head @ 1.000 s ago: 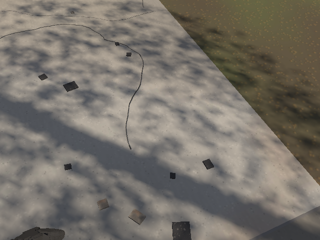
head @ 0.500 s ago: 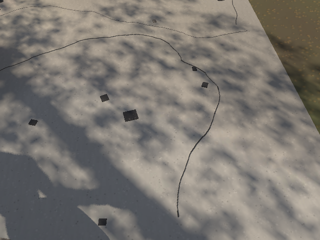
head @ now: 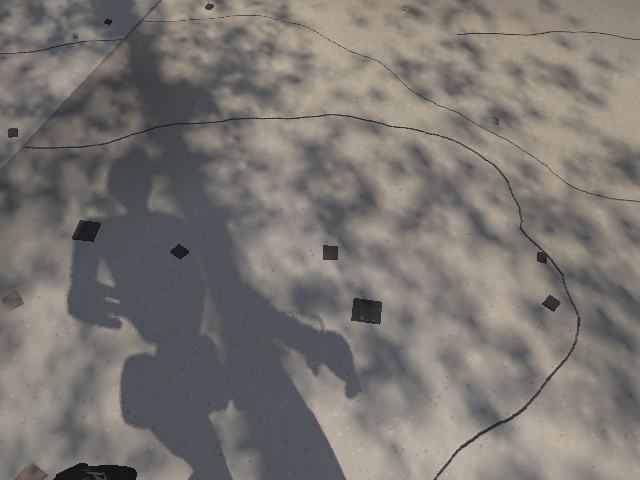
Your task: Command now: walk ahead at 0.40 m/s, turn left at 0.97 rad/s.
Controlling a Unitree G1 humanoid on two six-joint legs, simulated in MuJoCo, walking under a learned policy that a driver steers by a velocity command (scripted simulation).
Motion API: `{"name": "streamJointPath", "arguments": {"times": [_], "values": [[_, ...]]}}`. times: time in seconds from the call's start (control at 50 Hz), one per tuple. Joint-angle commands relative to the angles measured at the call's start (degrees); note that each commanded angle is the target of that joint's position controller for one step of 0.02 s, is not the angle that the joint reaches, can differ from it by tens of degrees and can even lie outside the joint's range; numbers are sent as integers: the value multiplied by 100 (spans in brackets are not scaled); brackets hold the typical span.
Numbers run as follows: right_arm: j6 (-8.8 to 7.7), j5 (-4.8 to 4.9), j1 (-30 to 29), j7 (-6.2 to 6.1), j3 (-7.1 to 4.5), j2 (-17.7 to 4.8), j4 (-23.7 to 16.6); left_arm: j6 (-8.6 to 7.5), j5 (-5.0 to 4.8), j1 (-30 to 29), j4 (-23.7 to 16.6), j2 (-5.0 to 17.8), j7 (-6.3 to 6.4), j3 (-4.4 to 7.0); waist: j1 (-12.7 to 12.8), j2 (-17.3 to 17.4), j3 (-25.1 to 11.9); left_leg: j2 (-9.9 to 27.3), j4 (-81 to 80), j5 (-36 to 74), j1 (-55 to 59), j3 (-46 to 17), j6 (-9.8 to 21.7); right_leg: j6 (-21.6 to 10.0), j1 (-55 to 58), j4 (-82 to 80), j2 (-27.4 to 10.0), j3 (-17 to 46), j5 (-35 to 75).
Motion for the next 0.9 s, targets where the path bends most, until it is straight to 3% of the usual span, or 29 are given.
{"name": "streamJointPath", "arguments": {"times": [0.02,0.06,0.08,0.1,0.12,0.14,0.16,0.18,0.22,0.26,0.32,0.38,0.44,0.5,0.54,0.56,0.58,0.6,0.62,0.64,0.66,0.68,0.7,0.74,0.78,0.82,0.86,0.9], "values": [[-96,-116,-59,103,-191,-805,-447,-257,-45,-515,-480,530,-62,132,-20,1043,-287,1491,-946,-2400,267,-2181,635,-88,310,-930,223,-47,-318],[-114,-167,-645,135,-173,-793,-606,-343,-191,224,-256,584,-21,191,518,966,-247,1307,-619,-2601,-946,-2033,355,-175,2074,-1838,285,-164,-349],[-146,-149,-786,128,-128,-660,-614,-401,-221,761,-114,693,38,259,900,602,-248,982,-10,-3003,-1771,-1644,125,-210,3170,-2362,128,-222,-85],[-235,-64,-574,99,-22,-250,-608,-456,-152,1332,-36,1148,114,394,1040,-372,-570,411,1575,-3194,-2421,-522,-167,-335,4043,-2888,-952,744,-1350],[-302,74,-735,114,107,-1,-908,-435,35,1344,-153,1713,130,484,951,-1140,-702,2,2788,-2654,-3274,477,-365,-722,4198,-3842,-2279,3196,-3303],[-312,-24,-904,110,78,-418,-981,-418,60,935,-110,1580,88,521,676,-680,-287,741,3401,-1638,-3621,614,-412,-900,3616,-3979,-2329,3564,-3610],[-291,-82,-1061,163,25,-633,-942,-408,2,806,-145,1207,50,444,646,-311,-40,1001,3589,-1131,-3600,733,-451,-823,3265,-3779,-2083,2785,-3162],[-262,-115,-995,251,25,-619,-871,-411,-37,776,-135,1033,21,396,605,-222,35,1138,3663,-787,-3469,836,-519,-675,3056,-3744,-1705,1857,-2438],[-174,-154,-802,430,53,-515,-788,-461,-63,1020,-31,892,13,345,579,-500,-25,1342,4181,-263,-3292,1182,-568,-571,2847,-3830,-1279,759,-1495],[-165,-131,-857,477,153,-319,-844,-578,-20,1436,143,766,-104,334,612,-413,-20,1419,4448,131,-3344,1187,-510,-565,2709,-3881,-1166,433,-1191],[-194,-116,-1115,445,220,-252,-853,-700,2,1858,351,712,-204,350,704,-374,253,1334,4230,555,-3647,979,-458,-628,2709,-4057,-1149,143,-1001],[-247,-135,-1702,440,250,-291,-934,-761,0,2300,600,660,-241,347,882,-333,513,1249,3552,707,-3864,1098,-434,-723,2982,-4226,-1143,-244,-352],[-331,-146,-2424,512,381,-133,-1114,-776,-10,2711,871,577,-218,305,1082,-312,658,1279,2450,644,-3707,1654,-364,-796,3290,-4359,-1166,-673,722],[-421,-183,-2976,556,561,66,-1351,-721,-39,3180,1317,613,-147,266,1111,-475,617,1507,1404,232,-3076,2447,-166,-1035,3756,-4291,-1360,-693,2892],[-471,-148,-2589,442,605,120,-1251,-672,-40,2968,1458,833,-98,275,714,-638,277,1121,870,-429,-1751,2623,53,-1136,3722,-3498,-1363,-980,5723],[-498,-133,-1887,327,531,-41,-1061,-661,-59,2950,1533,1000,-73,296,313,-756,-223,878,888,-705,-626,2602,166,-1185,3554,-2628,-1478,-971,7169],[-549,-113,-551,200,402,-307,-663,-661,-116,2712,1528,1121,-78,314,-395,-762,-857,919,541,-421,1028,2316,278,-1148,2932,-1323,-1420,-971,7005],[-585,-211,676,52,226,-752,-306,-715,-166,2394,1356,979,-125,277,-1018,-572,-1523,1769,367,-831,2962,1437,376,-1093,1467,372,-1139,-1070,5146],[-645,-389,1010,-44,86,-1240,-222,-764,-263,2793,1013,-124,-236,69,-455,985,-2551,3885,15,-3076,4814,-1325,621,-1021,-656,2524,-260,-998,-903],[-604,-261,1029,-50,97,-1091,-289,-736,-328,2425,959,537,-217,262,-667,488,-2688,4204,-978,-3632,4057,-2673,624,-1181,-978,3263,-102,-437,-870],[-605,-231,483,-52,173,-761,-108,-679,-315,1848,818,617,-223,336,-329,388,-1345,3730,-1110,-2950,3088,-1513,418,-1183,-1309,3134,-393,-470,-123],[-644,-195,178,-34,229,-446,-60,-660,-281,1807,826,363,-274,279,-100,441,-649,3527,-1348,-1963,2232,-703,355,-1119,-1219,2853,-569,-556,168],[-687,-161,-41,-32,265,-245,-32,-573,-229,1884,954,224,-314,281,135,498,-285,3244,-1544,-1388,1646,-29,202,-1034,-1015,2695,-675,-572,215],[-766,-43,-90,-48,343,58,107,-344,-91,2133,1073,-46,-403,272,492,745,41,2985,-1853,-914,967,896,23,-890,-783,2649,-805,-619,256],[-890,67,-104,-33,388,240,267,-197,-39,1712,901,-141,-423,303,682,623,518,2864,-1872,1522,723,1832,-92,-753,-1059,2527,-813,-802,369],[-970,59,-338,-29,418,311,292,-197,-26,1295,622,-280,-431,264,871,776,627,2566,-1786,3486,282,2784,-218,-678,-853,1931,-602,-1184,883],[-984,73,-615,-67,429,305,306,-264,-70,1031,479,-334,-496,197,959,845,629,2171,-1608,3804,-75,3458,-322,-713,-184,557,-335,-1575,1748],[-1039,147,-447,-173,361,-4,324,-303,-39,945,480,-241,-626,191,880,606,338,2178,-1103,4221,95,3602,-379,-772,726,-643,78,-2065,2666]]}}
